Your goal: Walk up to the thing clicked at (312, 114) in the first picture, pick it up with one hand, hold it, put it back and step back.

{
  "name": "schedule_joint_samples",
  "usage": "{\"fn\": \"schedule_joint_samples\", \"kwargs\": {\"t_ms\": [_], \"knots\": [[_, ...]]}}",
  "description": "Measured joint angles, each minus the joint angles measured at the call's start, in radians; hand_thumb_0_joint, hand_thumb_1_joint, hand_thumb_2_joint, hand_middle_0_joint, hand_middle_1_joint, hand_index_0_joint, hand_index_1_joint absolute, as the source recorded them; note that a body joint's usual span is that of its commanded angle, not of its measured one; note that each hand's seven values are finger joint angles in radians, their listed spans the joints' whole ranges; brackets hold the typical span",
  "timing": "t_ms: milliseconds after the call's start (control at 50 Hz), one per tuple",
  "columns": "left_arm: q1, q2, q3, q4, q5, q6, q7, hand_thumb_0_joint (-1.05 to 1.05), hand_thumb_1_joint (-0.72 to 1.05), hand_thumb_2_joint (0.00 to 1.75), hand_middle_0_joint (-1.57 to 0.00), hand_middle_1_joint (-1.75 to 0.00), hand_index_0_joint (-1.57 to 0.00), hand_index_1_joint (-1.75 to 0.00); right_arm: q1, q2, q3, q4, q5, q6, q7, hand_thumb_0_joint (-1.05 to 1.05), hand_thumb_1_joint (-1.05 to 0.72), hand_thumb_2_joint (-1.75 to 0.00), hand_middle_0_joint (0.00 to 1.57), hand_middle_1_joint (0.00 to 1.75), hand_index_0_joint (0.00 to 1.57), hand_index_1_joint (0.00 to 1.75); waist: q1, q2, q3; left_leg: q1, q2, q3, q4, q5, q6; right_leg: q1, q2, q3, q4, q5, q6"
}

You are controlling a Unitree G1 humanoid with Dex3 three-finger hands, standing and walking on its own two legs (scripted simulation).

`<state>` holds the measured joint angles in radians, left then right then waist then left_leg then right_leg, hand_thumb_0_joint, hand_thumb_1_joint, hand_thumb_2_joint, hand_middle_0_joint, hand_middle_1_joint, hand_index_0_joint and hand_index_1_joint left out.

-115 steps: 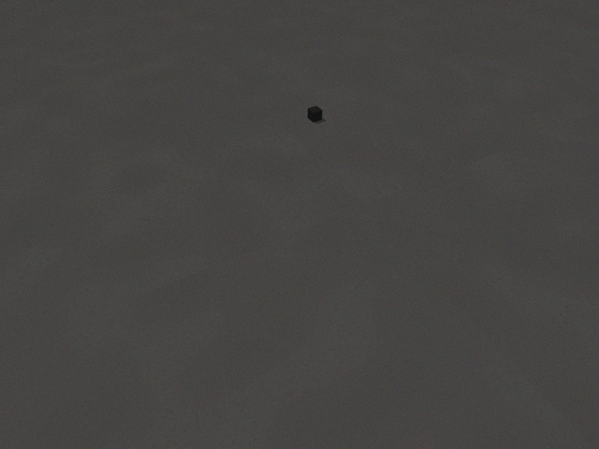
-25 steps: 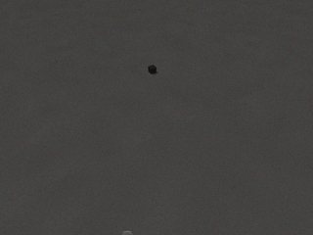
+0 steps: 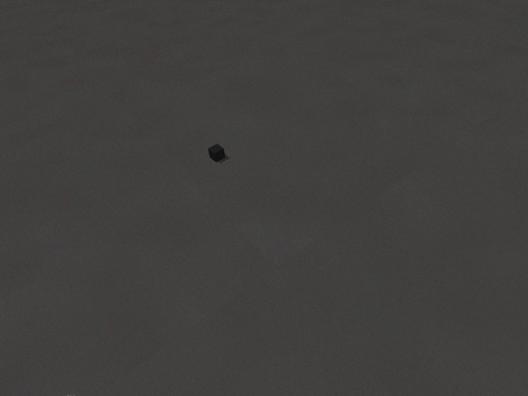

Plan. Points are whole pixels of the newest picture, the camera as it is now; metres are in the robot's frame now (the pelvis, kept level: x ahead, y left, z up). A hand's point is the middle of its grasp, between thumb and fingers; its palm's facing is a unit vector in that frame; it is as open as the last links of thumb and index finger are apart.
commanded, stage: walk up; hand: left
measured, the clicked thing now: (216, 153) +1.60 +0.31 -0.71
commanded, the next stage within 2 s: none
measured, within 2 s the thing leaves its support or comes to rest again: neither
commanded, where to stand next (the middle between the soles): +1.19 +0.08 m, yaw -1 degrees
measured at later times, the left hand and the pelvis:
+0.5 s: hand (111, 356) +0.26 +0.29 -0.14, palm faces +0.06 -0.92 -0.39, open 7.4 cm; pelvis +0.28 +0.01 +0.01, yaw +3 degrees
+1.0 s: hand (166, 201) +0.61 +0.25 -0.10, palm faces +0.01 -0.91 -0.42, open 7.3 cm; pelvis +0.53 -0.02 +0.01, yaw +1 degrees
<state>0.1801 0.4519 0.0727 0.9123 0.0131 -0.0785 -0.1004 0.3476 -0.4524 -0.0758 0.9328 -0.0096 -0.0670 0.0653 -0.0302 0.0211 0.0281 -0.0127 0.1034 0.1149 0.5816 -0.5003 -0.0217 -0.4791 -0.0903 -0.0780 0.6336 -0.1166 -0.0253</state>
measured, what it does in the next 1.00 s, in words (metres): walks ahead: left foot, then right foot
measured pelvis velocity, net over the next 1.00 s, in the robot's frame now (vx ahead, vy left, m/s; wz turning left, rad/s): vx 0.53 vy -0.02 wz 0.02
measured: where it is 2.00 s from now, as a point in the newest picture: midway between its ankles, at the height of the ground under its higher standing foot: (259, 241)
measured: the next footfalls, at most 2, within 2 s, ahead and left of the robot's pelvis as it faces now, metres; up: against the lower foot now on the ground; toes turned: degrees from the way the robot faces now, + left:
left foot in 0.46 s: +0.42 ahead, +0.13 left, +0.00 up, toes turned +7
right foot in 0.88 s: +0.64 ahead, -0.13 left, +0.00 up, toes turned -5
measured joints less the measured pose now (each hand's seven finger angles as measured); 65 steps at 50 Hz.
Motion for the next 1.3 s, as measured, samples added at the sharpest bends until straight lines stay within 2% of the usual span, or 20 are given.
{"fn": "schedule_joint_samples", "kwargs": {"t_ms": [20,80,120,300,380,440,460,500,560,620,680,760,840,880,920,960,1000,1060,1160,1300], "knots": [[-0.009,-0.009,0.006,-0.004,0.002,-0.008,0.008,0.01,0.91,0.9,-0.2,-0.3,-0.2,-0.3,-0.006,-0.004,-0.002,0.01,0.0,0.008,-0.006,0.01,-0.9,-0.9,0.2,0.3,0.21,0.3,0.006,0.024,0.009,-0.042,0.017,-0.035,0.134,-0.004,0.024,0.0,0.016,-0.016,0.053,-0.049,-0.006],[-0.004,-0.039,-0.008,-0.022,-0.01,-0.021,0.026,0.0,0.91,0.9,-0.2,-0.3,-0.2,-0.3,-0.043,-0.002,0.005,0.032,0.007,0.027,-0.017,0.01,-0.9,-0.9,0.2,0.3,0.2,0.3,0.032,0.047,0.028,-0.221,-0.047,-0.126,0.516,0.048,0.054,0.051,0.028,-0.03,0.073,-0.124,-0.017],[0.018,-0.059,-0.021,-0.021,-0.012,-0.021,0.034,0.0,0.91,0.9,-0.2,-0.3,-0.2,-0.3,-0.071,-0.002,0.012,0.032,0.013,0.026,-0.016,0.01,-0.9,-0.9,0.2,0.3,0.2,0.3,0.043,0.064,0.032,-0.322,-0.058,-0.133,0.585,0.128,0.062,0.12,0.04,-0.041,0.002,-0.122,-0.019],[0.142,-0.062,-0.023,0.006,-0.004,-0.026,0.047,0.01,0.9,0.9,-0.21,-0.3,-0.21,-0.3,-0.141,0.022,0.011,-0.017,-0.009,0.035,0.026,0.0,-0.9,-0.9,0.2,0.3,0.2,0.3,0.072,0.055,0.027,-0.558,-0.021,-0.148,0.255,0.352,0.017,0.375,0.089,-0.069,-0.262,-0.136,-0.016],[0.169,-0.044,-0.013,0.012,0.002,-0.02,0.047,0.01,0.9,0.9,-0.21,-0.3,-0.21,-0.3,-0.168,0.024,0.007,-0.023,-0.015,0.04,0.04,0.0,-0.9,-0.9,0.2,0.3,0.2,0.3,0.085,0.036,0.041,-0.529,-0.007,-0.109,0.053,0.43,0.032,0.458,0.096,-0.08,-0.274,-0.205,0.0],[0.186,-0.028,-0.01,0.018,0.003,-0.011,0.051,0.01,0.9,0.9,-0.21,-0.3,-0.21,-0.3,-0.184,0.028,0.002,-0.028,-0.014,0.04,0.042,0.01,-0.9,-0.9,0.2,0.3,0.2,0.3,0.094,0.019,0.036,-0.468,-0.019,-0.079,-0.015,0.419,0.057,0.507,0.088,-0.084,-0.239,-0.288,0.019],[0.193,-0.022,-0.011,0.02,0.001,-0.007,0.053,0.01,0.9,0.9,-0.21,-0.3,-0.21,-0.3,-0.187,0.028,0.001,-0.033,-0.016,0.036,0.041,0.01,-0.9,-0.9,0.2,0.3,0.2,0.3,0.095,0.01,0.032,-0.437,-0.03,-0.067,-0.039,0.407,0.067,0.515,0.079,-0.083,-0.208,-0.326,0.027],[0.18,-0.012,-0.011,0.028,-0.006,0.01,0.065,0.01,0.9,0.9,-0.21,-0.3,-0.21,-0.3,-0.204,0.042,-0.004,-0.043,-0.03,0.019,0.03,0.01,-0.9,-0.9,0.2,0.3,0.2,0.3,0.09,-0.042,0.05,-0.415,-0.073,-0.039,0.005,0.358,0.058,0.467,0.016,-0.066,-0.015,-0.38,0.016],[0.145,-0.029,-0.031,0.03,-0.02,0.025,0.076,0.01,0.91,0.9,-0.2,-0.3,-0.2,-0.3,-0.2,0.051,-0.005,-0.08,-0.01,-0.003,0.012,0.0,-0.9,-0.9,0.2,0.3,0.2,0.3,0.067,-0.035,0.065,-0.377,-0.076,-0.041,0.04,0.287,0.059,0.273,0.059,0.052,0.405,-0.348,-0.009],[0.122,-0.028,-0.043,0.013,-0.028,0.015,0.069,0.01,0.91,0.9,-0.2,-0.3,-0.2,-0.3,-0.17,0.068,0.014,-0.09,0.009,-0.008,-0.005,0.0,-0.9,-0.9,0.2,0.3,0.21,0.3,0.056,-0.056,0.059,-0.282,-0.085,-0.026,-0.034,0.272,0.054,0.123,0.056,0.104,0.502,-0.273,-0.012],[0.1,-0.028,-0.042,-0.01,-0.025,0.012,0.055,0.01,0.91,0.9,-0.2,-0.3,-0.2,-0.3,-0.136,0.072,0.025,-0.087,0.008,-0.013,-0.012,0.0,-0.9,-0.9,0.2,0.3,0.21,0.3,0.044,-0.065,0.053,-0.197,-0.092,-0.013,-0.096,0.255,0.05,0.022,0.02,0.108,0.413,-0.224,0.006],[0.06,-0.033,-0.036,-0.025,-0.012,0.015,0.035,0.01,0.91,0.9,-0.2,-0.3,-0.2,-0.3,-0.091,0.06,0.026,-0.082,0.005,-0.017,-0.009,0.0,-0.9,-0.9,0.2,0.3,0.21,0.3,0.026,-0.055,0.058,-0.111,-0.089,-0.004,-0.131,0.21,0.04,-0.037,-0.022,0.065,0.179,-0.142,0.021],[0.036,-0.034,-0.023,-0.026,-0.006,0.008,0.023,0.01,0.91,0.9,-0.2,-0.3,-0.2,-0.3,-0.05,0.038,0.021,-0.072,0.006,-0.004,-0.005,0.0,-0.9,-0.9,0.2,0.3,0.21,0.3,0.008,-0.031,0.054,-0.061,-0.073,-0.004,-0.076,0.113,0.017,-0.003,-0.013,0.035,-0.002,-0.014,0.01],[0.038,-0.03,-0.015,-0.024,-0.002,-0.001,0.024,0.01,0.91,0.9,-0.2,-0.3,-0.2,-0.3,-0.026,0.026,0.018,-0.065,0.005,0.007,-0.007,0.0,-0.9,-0.9,0.2,0.3,0.21,0.3,0.006,-0.013,0.04,-0.062,-0.052,-0.013,0.019,0.028,0.017,0.043,0.01,0.018,-0.033,-0.01,0.003],[0.029,-0.041,-0.008,-0.028,0.0,-0.014,0.036,0.0,0.91,0.9,-0.2,-0.3,-0.2,-0.3,-0.032,0.019,0.013,-0.043,0.005,0.024,-0.015,0.01,-0.9,-0.9,0.2,0.3,0.21,0.3,0.012,0.023,0.049,-0.139,-0.032,-0.067,0.243,0.0,0.053,0.044,0.033,-0.005,0.045,-0.076,-0.001],[0.033,-0.053,-0.018,-0.039,-0.006,-0.019,0.044,0.0,0.91,0.9,-0.2,-0.3,-0.2,-0.3,-0.049,0.015,0.016,-0.023,0.004,0.039,-0.02,0.01,-0.9,-0.9,0.2,0.3,0.2,0.3,0.028,0.031,0.056,-0.242,-0.066,-0.111,0.46,0.019,0.061,0.072,0.032,-0.005,0.051,-0.109,-0.007],[0.048,-0.069,-0.029,-0.042,-0.009,-0.018,0.05,0.0,0.91,0.9,-0.2,-0.3,-0.21,-0.3,-0.065,0.008,0.017,-0.013,0.009,0.043,-0.019,0.01,-0.9,-0.9,0.2,0.3,0.2,0.3,0.038,0.048,0.056,-0.335,-0.071,-0.123,0.55,0.082,0.063,0.123,0.036,-0.012,0.0,-0.109,-0.009],[0.083,-0.076,-0.037,-0.036,-0.007,-0.017,0.054,0.0,0.91,0.9,-0.21,-0.3,-0.21,-0.3,-0.082,0.006,0.015,-0.019,0.005,0.04,-0.008,0.01,-0.9,-0.9,0.2,0.3,0.2,0.3,0.047,0.06,0.048,-0.433,-0.049,-0.125,0.493,0.166,0.051,0.197,0.045,-0.017,-0.092,-0.096,-0.006],[0.139,-0.055,-0.029,-0.028,0.001,-0.016,0.053,0.0,0.9,0.9,-0.21,-0.3,-0.21,-0.3,-0.096,0.017,0.007,-0.025,-0.013,0.046,0.018,0.01,-0.9,-0.9,0.2,0.3,0.2,0.3,0.062,0.047,0.033,-0.502,-0.009,-0.115,0.26,0.243,0.023,0.281,0.053,-0.024,-0.171,-0.117,-0.005],[0.181,-0.01,-0.018,-0.007,0.004,-0.003,0.053,0.01,0.9,0.9,-0.21,-0.3,-0.21,-0.3,-0.104,0.015,-0.006,-0.021,-0.016,0.036,0.034,0.01,-0.9,-0.9,0.2,0.3,0.2,0.3,0.077,0.012,0.014,-0.407,-0.005,-0.082,0.017,0.317,0.04,0.353,0.034,-0.028,-0.112,-0.249,0.04]]}}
